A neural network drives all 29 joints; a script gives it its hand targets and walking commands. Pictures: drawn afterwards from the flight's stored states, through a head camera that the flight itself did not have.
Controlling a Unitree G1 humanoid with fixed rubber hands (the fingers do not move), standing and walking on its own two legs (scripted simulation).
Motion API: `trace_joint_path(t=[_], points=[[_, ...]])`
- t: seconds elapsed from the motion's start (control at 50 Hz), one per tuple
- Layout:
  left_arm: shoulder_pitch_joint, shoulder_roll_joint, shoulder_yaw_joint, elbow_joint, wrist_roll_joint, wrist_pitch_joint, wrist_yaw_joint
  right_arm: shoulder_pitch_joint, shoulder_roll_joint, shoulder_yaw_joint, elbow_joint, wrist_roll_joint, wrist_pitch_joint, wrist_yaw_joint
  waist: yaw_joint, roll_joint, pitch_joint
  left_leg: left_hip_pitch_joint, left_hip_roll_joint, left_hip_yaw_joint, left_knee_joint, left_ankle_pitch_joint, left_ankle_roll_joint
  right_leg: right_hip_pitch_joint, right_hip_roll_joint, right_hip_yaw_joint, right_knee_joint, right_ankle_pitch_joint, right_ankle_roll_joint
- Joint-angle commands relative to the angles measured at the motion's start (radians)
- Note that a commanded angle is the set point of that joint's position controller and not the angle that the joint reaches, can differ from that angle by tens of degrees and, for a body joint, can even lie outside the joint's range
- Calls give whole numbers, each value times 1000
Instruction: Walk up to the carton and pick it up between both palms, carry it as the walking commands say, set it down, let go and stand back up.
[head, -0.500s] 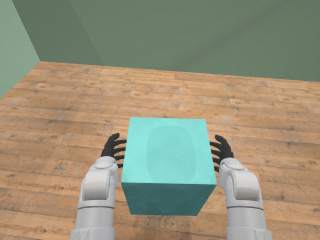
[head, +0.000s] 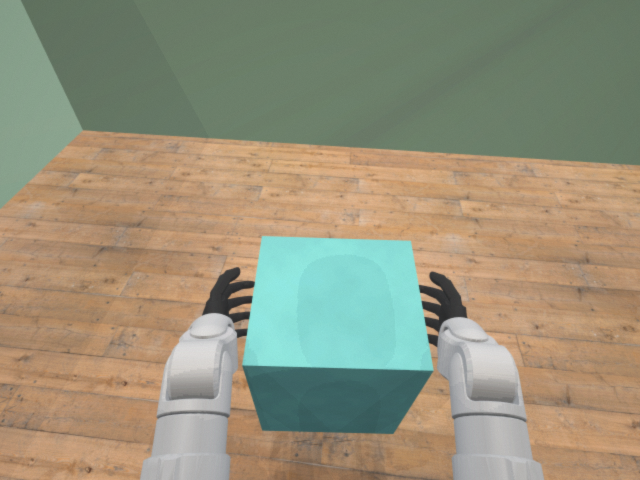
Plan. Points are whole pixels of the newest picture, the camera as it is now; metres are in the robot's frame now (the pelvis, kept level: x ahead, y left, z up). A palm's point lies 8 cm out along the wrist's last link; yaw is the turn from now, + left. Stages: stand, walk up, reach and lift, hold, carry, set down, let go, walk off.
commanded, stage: carry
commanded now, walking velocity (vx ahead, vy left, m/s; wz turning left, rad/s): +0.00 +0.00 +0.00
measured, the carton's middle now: (332, 341) +0.31 -0.01 -0.02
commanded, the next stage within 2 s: hold in 0.44 s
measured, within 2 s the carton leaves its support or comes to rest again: neither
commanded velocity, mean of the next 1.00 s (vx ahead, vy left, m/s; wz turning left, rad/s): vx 0.00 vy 0.00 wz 0.00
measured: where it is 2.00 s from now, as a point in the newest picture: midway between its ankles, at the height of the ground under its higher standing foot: outside the picture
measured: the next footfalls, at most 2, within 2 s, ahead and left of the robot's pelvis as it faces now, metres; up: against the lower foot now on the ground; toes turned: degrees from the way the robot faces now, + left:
none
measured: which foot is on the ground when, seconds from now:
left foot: down 0.00-1.00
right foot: down 0.00-1.00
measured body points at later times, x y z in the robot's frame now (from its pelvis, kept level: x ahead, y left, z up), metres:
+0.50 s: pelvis +0.00 -0.01 +0.00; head -0.02 -0.01 +0.45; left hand +0.31 +0.13 +0.05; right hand +0.30 -0.17 +0.04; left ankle -0.02 +0.05 -0.73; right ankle +0.04 -0.14 -0.73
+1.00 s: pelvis -0.02 -0.05 +0.01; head -0.07 -0.07 +0.46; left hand +0.29 +0.10 +0.06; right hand +0.30 -0.19 +0.05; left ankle -0.02 +0.05 -0.73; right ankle +0.04 -0.16 -0.73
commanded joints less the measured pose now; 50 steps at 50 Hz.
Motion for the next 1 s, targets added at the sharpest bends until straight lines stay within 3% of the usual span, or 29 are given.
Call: trace_joint_path(t=[0.0, 0.12, 0.42, 0.44, 0.48, 0.54, 0.58, 0.62, 0.64, 0.72, 0.8, 0.98], points=[[-379, -829, -471, -66, -263, -34, -190, -486, 812, 582, -86, 259, -38, 223, -2, -20, -232, 62, 191, -157, -106, 220, -14, 98, -70, 63, -22, 193, -57], [-376, -830, -474, -72, -264, -38, -190, -478, 816, 589, -94, 260, -40, 221, -2, -17, -253, 82, 185, -149, -82, 270, -18, 103, -73, 64, -13, 229, -60], [-378, -828, -470, -70, -261, -42, -191, -477, 819, 588, -88, 257, -44, 220, 1, -15, -232, 67, 187, -153, -93, 241, -18, 98, -69, 66, -14, 201, -60], [-249, -889, -401, 138, -193, -70, -202, -339, 816, 489, 110, 174, -71, 218, -43, 10, -179, 200, 11, -301, -125, 448, -58, 286, 96, 104, -51, 236, -49], [-249, -911, -437, 105, -189, -151, -206, -366, 832, 546, 19, 178, -142, 231, -37, -5, -154, 230, 12, -320, -122, 600, -82, 272, 94, 137, -82, 325, -33], [-347, -983, -537, 2, -223, -212, -212, -451, 840, 589, -84, 221, -181, 274, -78, 5, -258, 393, 51, -354, -101, 776, -101, 237, 101, 130, -116, 351, -11], [-406, -1013, -557, 8, -227, -223, -216, -486, 817, 561, -73, 225, -182, 297, -105, 22, -252, 384, 60, -354, -116, 679, -105, 226, 105, 124, -131, 259, -9], [-384, -1024, -545, 55, -215, -222, -226, -482, 807, 544, -56, 222, -172, 307, -115, 10, -199, 367, 46, -338, -141, 576, -101, 215, 105, 120, -146, 217, -7], [-386, -1023, -523, 89, -203, -217, -229, -492, 805, 532, -32, 218, -167, 312, -117, 32, -164, 324, 34, -329, -163, 473, -100, 229, 99, 122, -147, 181, -10], [-389, -1011, -430, 200, -179, -210, -248, -491, 836, 477, 99, 182, -150, 319, -93, 3, -69, 220, 13, -315, -215, 309, -104, 290, 102, 128, -167, 141, -19], [-490, -982, -355, 262, -151, -218, -279, -564, 913, 441, 196, 155, -143, 316, -74, -34, -35, 184, -12, -289, -236, 130, -84, 308, 83, 125, -192, 78, -24], [-697, -930, -267, 346, -111, -254, -334, -722, 1039, 405, 287, 136, -155, 286, -62, -99, -89, 219, -37, -254, -184, 26, -58, 263, 43, 147, -242, -89, -11]])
